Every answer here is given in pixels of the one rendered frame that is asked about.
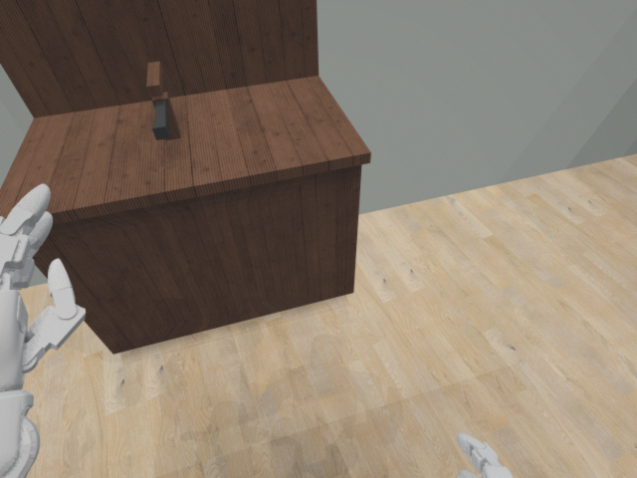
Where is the counter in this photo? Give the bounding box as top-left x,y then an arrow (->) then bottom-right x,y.
0,0 -> 371,354

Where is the robot right hand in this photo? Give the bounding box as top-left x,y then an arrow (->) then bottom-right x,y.
457,433 -> 514,478

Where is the robot left hand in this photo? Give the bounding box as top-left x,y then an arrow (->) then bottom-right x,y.
0,183 -> 86,392

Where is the tap lever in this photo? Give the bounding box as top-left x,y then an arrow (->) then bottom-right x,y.
152,101 -> 170,140

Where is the robot left forearm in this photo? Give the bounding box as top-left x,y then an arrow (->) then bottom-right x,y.
0,389 -> 40,478

